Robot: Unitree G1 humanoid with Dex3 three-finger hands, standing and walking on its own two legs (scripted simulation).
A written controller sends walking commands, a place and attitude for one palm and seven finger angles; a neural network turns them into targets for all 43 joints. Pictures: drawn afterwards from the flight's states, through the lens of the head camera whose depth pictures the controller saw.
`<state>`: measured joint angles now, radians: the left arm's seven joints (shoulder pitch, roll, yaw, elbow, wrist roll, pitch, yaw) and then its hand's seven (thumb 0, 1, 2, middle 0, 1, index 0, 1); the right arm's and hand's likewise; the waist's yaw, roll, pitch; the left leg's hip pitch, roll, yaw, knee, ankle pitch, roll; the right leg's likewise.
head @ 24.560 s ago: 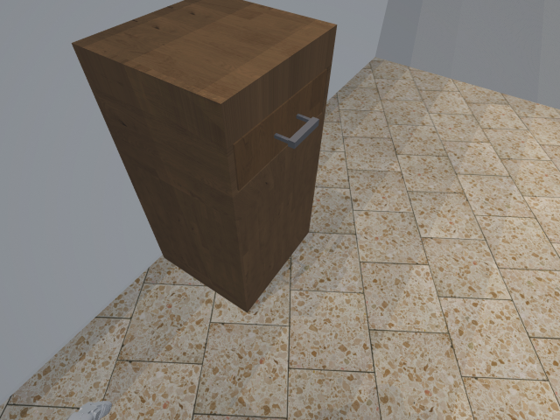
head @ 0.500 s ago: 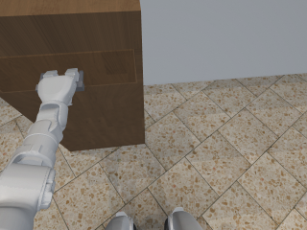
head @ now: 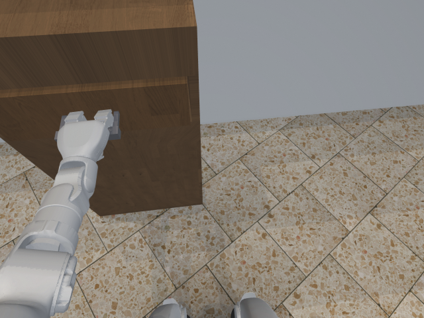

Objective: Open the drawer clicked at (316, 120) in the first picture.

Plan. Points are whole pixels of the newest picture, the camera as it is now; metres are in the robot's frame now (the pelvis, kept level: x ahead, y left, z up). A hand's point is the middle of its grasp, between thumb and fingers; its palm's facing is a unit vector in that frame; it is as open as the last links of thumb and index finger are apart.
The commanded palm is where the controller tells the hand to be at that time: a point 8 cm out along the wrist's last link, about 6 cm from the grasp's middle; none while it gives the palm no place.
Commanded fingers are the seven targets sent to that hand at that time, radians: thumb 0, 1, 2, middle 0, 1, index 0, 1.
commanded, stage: pull the drawer open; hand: left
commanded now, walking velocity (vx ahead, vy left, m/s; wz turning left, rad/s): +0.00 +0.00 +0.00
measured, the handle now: (89, 126) +0.50 +0.24 +0.00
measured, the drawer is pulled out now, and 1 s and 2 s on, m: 0.01 0.14 0.26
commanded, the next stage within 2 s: none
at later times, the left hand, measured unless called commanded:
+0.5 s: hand (94, 181) +0.38 +0.22 -0.02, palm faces -0.04 -0.05 -1.00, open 5.3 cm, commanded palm +0.35 +0.22 +0.03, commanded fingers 0.00 0.90 0.90 -0.40 -1.35 -0.40 -1.35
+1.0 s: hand (91, 209) +0.33 +0.22 -0.02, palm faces -0.05 -0.05 -1.00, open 5.3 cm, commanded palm +0.29 +0.22 +0.03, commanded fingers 0.00 0.90 0.90 -0.40 -1.35 -0.40 -1.35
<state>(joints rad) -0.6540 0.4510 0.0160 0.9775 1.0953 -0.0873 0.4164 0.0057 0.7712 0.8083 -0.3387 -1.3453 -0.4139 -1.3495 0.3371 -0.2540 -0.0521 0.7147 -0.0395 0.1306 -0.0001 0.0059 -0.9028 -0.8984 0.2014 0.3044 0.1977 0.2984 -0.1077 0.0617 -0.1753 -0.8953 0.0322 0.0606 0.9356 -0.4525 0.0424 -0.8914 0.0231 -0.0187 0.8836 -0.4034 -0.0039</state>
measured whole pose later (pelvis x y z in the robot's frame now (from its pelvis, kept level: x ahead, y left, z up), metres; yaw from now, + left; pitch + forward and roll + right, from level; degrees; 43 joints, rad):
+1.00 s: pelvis +0.01 -0.02 +0.01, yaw +2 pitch +16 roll +0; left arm -0.15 0.33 -0.06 0.54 1.10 0.00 0.46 0.01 0.76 0.85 -0.32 -1.35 -0.41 -1.35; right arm 0.21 -0.24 -0.06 0.65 -0.02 0.12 -0.03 0.01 -0.90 -0.90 0.20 0.30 0.20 0.30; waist -0.02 0.06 -0.16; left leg -0.69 0.02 0.04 0.85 -0.44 0.01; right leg -0.70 0.02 -0.03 0.84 -0.42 -0.03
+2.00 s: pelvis +0.00 -0.03 +0.01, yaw +2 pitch +13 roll +1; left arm 0.36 0.31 -0.06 0.10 1.09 -0.01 0.50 0.02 0.74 0.81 -0.33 -1.35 -0.41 -1.35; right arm 0.13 -0.23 -0.02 0.57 -0.05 0.09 0.00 0.01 -0.90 -0.90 0.20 0.30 0.20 0.30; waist 0.02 0.04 -0.14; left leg -0.68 0.02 0.04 0.91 -0.47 0.00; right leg -0.70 0.02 -0.04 0.93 -0.46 -0.05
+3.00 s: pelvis +0.00 -0.04 -0.01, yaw +3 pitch +15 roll +1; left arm 0.55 0.33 -0.01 -0.04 1.06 -0.06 0.54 0.00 0.52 0.73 -0.35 -1.29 -0.38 -1.31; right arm 0.14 -0.23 -0.03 0.54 -0.06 0.09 0.02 0.01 -0.90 -0.90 0.20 0.30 0.20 0.30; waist 0.05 0.06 -0.17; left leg -0.77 0.02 0.03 1.01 -0.51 -0.01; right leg -0.79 0.01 -0.05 1.03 -0.51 -0.05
